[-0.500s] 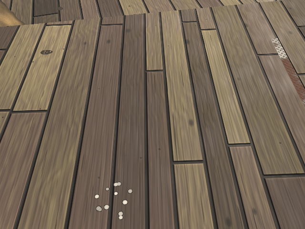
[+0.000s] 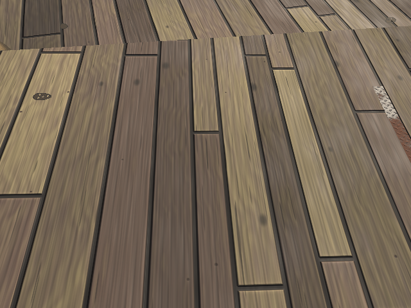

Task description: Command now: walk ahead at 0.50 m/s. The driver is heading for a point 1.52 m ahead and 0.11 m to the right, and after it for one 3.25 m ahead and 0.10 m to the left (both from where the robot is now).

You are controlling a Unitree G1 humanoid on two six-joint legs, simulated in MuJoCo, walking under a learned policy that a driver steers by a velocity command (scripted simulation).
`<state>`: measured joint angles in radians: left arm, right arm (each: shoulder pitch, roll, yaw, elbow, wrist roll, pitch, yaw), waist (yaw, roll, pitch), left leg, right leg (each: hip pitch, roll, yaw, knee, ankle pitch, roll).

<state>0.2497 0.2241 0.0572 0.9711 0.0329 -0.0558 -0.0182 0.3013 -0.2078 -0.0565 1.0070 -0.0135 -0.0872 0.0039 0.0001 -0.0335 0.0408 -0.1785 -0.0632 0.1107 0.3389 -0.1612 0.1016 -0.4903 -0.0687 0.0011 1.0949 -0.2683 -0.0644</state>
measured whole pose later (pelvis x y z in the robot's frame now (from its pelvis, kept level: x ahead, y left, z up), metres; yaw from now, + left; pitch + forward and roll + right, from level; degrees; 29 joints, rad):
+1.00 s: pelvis +0.54 -0.01 -0.02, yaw +0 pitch +0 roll -1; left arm 0.40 0.20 0.04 1.05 0.01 -0.08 0.00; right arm 0.09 -0.21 -0.05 0.90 -0.03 -0.08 0.01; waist 0.03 -0.01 0.06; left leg -0.39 -0.02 0.11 0.55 -0.16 0.09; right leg -0.18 0.02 -0.02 1.02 -0.42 -0.08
